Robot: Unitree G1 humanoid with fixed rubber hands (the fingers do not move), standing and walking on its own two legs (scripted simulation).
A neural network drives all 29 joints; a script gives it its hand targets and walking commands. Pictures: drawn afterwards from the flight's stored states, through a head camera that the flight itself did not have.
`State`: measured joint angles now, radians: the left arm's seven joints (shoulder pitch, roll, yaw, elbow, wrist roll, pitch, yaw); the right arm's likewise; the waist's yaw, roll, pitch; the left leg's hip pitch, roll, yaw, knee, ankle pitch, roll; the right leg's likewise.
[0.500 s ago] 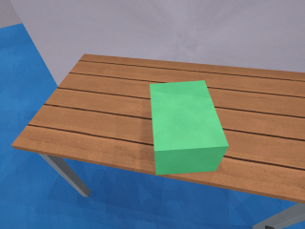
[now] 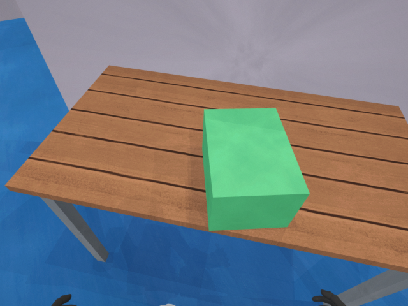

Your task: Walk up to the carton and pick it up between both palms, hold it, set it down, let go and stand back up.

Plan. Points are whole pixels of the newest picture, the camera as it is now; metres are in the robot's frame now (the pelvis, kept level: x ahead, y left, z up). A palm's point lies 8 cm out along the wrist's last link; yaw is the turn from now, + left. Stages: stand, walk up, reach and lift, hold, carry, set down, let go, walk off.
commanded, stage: reach and lift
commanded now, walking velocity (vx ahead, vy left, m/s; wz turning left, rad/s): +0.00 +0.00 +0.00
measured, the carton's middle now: (244, 166) +0.45 -0.07 -0.01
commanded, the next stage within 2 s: none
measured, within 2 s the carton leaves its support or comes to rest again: neither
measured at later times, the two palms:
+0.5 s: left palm out of the picture +0.14 +0.25 -0.04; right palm out of the picture +0.15 -0.27 -0.05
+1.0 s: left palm (93, 290) +0.17 +0.21 +0.00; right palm (371, 302) +0.17 -0.27 -0.01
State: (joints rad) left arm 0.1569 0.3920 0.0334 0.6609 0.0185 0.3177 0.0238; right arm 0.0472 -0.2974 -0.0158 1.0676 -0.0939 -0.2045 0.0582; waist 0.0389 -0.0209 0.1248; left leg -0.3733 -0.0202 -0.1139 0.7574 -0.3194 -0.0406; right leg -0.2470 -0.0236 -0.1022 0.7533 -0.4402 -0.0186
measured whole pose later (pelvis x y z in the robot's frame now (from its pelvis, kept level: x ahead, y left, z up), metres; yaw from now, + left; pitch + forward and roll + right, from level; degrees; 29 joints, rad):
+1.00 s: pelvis -0.01 -0.03 +0.03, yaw +0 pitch -5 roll +2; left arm 0.24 0.22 0.03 0.26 -0.02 0.17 0.13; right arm 0.23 -0.24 -0.03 0.52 0.06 -0.14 0.09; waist 0.04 -0.06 0.04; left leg -0.18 0.00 -0.11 0.38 -0.12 -0.07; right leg -0.13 -0.01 -0.10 0.54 -0.32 -0.06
